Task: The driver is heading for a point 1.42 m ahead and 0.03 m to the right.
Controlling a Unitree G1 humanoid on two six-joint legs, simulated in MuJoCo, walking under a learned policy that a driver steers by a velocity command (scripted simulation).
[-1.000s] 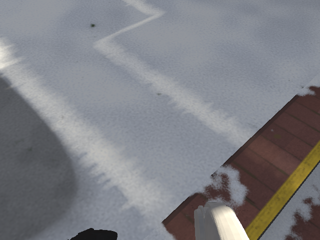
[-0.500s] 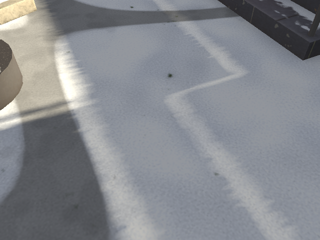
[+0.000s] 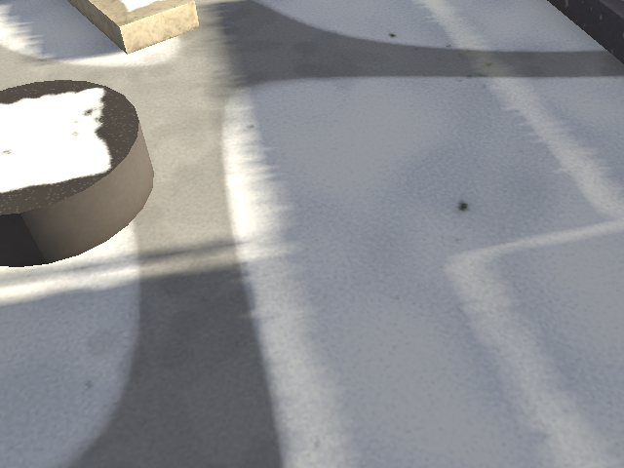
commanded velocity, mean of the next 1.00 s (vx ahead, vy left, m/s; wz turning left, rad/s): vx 0.50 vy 0.00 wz -0.09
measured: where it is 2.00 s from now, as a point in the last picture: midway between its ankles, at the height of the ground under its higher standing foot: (342, 276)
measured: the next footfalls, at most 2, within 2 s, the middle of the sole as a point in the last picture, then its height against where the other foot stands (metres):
right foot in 0.32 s outside the picture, level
left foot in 0.80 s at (260, 462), level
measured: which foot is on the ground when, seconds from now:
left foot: down 0.00-0.32, up 0.34-0.78, down 0.80-1.00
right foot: up 0.00-0.30, down 0.32-0.80, up 0.82-1.00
